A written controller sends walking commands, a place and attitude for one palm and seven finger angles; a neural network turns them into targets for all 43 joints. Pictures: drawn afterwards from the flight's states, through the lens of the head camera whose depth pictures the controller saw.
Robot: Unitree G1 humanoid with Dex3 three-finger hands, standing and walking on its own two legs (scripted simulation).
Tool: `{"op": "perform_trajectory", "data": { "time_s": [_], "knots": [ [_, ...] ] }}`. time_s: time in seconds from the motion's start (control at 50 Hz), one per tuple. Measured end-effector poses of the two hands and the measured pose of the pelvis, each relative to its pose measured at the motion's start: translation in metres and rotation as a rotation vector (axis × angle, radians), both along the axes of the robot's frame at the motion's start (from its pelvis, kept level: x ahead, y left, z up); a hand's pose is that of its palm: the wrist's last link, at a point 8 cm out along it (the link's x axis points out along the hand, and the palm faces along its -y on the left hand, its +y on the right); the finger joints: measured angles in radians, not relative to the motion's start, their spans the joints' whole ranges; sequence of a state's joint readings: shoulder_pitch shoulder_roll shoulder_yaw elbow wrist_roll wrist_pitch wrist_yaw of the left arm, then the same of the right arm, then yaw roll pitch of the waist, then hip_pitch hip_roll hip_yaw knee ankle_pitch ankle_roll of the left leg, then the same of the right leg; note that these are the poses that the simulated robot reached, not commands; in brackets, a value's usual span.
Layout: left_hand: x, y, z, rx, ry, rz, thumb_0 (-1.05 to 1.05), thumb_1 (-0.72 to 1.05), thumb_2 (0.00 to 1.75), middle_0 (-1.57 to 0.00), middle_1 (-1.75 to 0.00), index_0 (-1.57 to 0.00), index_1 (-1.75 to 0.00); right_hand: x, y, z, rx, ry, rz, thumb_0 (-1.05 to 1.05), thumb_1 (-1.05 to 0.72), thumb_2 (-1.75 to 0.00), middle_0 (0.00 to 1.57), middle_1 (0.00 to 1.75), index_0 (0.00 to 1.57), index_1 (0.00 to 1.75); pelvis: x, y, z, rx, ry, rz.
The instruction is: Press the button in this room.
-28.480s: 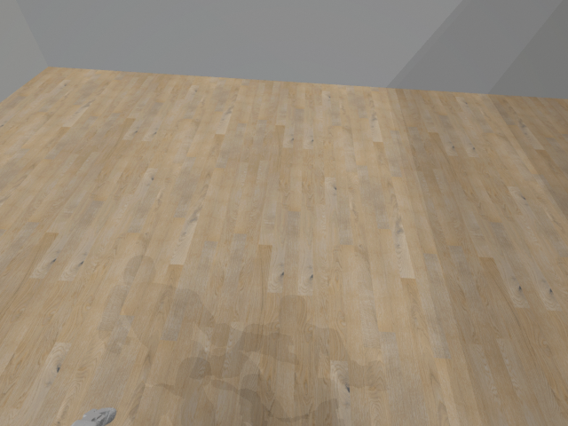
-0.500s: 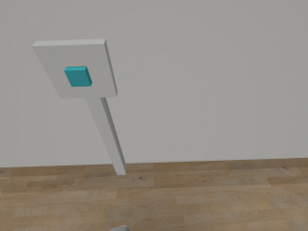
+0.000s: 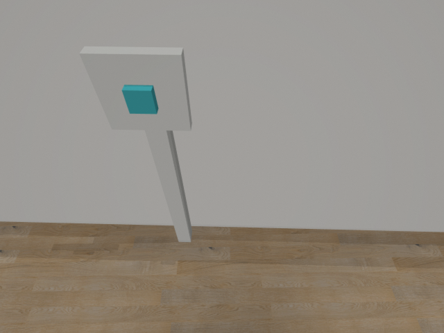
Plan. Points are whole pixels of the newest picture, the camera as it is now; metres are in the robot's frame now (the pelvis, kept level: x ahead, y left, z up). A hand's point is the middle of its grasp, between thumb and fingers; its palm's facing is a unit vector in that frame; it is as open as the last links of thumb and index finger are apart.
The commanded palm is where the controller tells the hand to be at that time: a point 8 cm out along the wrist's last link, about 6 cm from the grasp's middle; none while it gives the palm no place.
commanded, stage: come to a stop and stand still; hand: left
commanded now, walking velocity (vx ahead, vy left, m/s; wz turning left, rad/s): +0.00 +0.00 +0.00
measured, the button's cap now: (141, 98) +0.56 +0.23 +0.10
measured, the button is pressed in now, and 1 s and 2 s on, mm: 0 0 0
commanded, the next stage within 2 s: look again from close up in 0.48 s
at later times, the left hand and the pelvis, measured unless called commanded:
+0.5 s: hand out of the picture +0.00 +0.22 -0.17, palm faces -0.02 -0.98 -0.18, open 7.3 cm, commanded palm none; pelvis -0.01 +0.05 +0.01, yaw -3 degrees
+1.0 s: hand out of the picture -0.02 +0.16 -0.17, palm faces +0.01 -0.99 -0.16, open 7.3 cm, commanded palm none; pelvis -0.01 +0.01 +0.01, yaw -2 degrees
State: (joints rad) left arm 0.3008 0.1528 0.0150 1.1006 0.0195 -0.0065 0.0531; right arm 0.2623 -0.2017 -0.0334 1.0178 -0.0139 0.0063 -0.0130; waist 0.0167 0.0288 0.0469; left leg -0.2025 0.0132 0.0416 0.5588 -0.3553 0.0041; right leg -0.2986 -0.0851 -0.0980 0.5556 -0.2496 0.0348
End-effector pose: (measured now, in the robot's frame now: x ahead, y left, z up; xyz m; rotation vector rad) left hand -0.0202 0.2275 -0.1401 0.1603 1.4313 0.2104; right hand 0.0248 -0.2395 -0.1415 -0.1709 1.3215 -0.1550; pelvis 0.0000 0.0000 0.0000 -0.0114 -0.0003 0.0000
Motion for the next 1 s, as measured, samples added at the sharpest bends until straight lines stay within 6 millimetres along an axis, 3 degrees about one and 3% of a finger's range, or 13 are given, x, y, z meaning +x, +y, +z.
{"op": "perform_trajectory", "data": {
  "time_s": [0.1, 0.18, 0.28, 0.38, 0.54, 0.66, 0.78, 1.0],
  "knots": [
    [0.004, 0.024, -0.008, -0.015, -0.045, -0.011, 0.00, 0.91, 0.90, -0.20, -0.30, -0.21, -0.30, 0.021, 0.027, 0.008, -0.016, -0.121, 0.016, 0.00, -0.94, -0.90, 0.20, 0.30, 0.20, 0.30, -0.002, 0.023, -0.002, -0.003, -0.041, -0.016],
    [0.013, 0.037, -0.007, -0.023, -0.095, -0.032, 0.00, 0.91, 0.90, -0.20, -0.30, -0.20, -0.30, 0.025, 0.041, 0.012, -0.019, -0.176, 0.018, 0.00, -0.95, -0.90, 0.21, 0.30, 0.20, 0.30, -0.006, 0.036, -0.001, -0.002, -0.058, -0.027],
    [0.020, 0.045, -0.005, -0.035, -0.123, -0.065, 0.00, 0.91, 0.90, -0.19, -0.30, -0.20, -0.30, 0.014, 0.051, 0.017, -0.020, -0.182, 0.004, 0.00, -0.94, -0.90, 0.21, 0.30, 0.20, 0.30, -0.010, 0.045, 0.001, 0.005, -0.058, -0.043],
    [0.020, 0.046, -0.003, -0.044, -0.107, -0.085, 0.00, 0.91, 0.90, -0.19, -0.30, -0.20, -0.30, -0.012, 0.054, 0.015, -0.020, -0.115, -0.022, 0.00, -0.93, -0.90, 0.21, 0.30, 0.20, 0.30, -0.011, 0.048, 0.004, 0.010, -0.050, -0.051],
    [0.014, 0.036, -0.003, -0.055, -0.063, -0.087, 0.00, 0.91, 0.90, -0.19, -0.30, -0.20, -0.30, -0.060, 0.060, 0.009, 0.007, 0.031, -0.068, 0.00, -0.91, -0.90, 0.21, 0.30, 0.20, 0.30, -0.010, 0.044, 0.005, 0.011, -0.050, -0.051],
    [0.012, 0.023, -0.003, -0.064, -0.053, -0.082, 0.00, 0.91, 0.90, -0.19, -0.30, -0.20, -0.30, -0.079, 0.062, 0.005, 0.034, 0.090, -0.090, 0.00, -0.91, -0.90, 0.21, 0.30, 0.20, 0.30, -0.009, 0.035, 0.006, 0.011, -0.054, -0.049],
    [0.009, 0.007, -0.002, -0.070, -0.049, -0.073, 0.00, 0.91, 0.90, -0.19, -0.30, -0.20, -0.30, -0.078, 0.058, 0.003, 0.053, 0.093, -0.095, 0.00, -0.91, -0.90, 0.20, 0.30, 0.20, 0.30, -0.010, 0.025, 0.006, 0.012, -0.055, -0.046],
    [-0.004, -0.019, -0.001, -0.080, -0.038, -0.048, 0.00, 0.91, 0.90, -0.19, -0.30, -0.20, -0.30, -0.057, 0.038, 0.003, 0.056, 0.044, -0.077, 0.00, -0.91, -0.90, 0.20, 0.30, 0.20, 0.30, -0.012, 0.005, 0.008, 0.012, -0.053, -0.041]
  ]
}}
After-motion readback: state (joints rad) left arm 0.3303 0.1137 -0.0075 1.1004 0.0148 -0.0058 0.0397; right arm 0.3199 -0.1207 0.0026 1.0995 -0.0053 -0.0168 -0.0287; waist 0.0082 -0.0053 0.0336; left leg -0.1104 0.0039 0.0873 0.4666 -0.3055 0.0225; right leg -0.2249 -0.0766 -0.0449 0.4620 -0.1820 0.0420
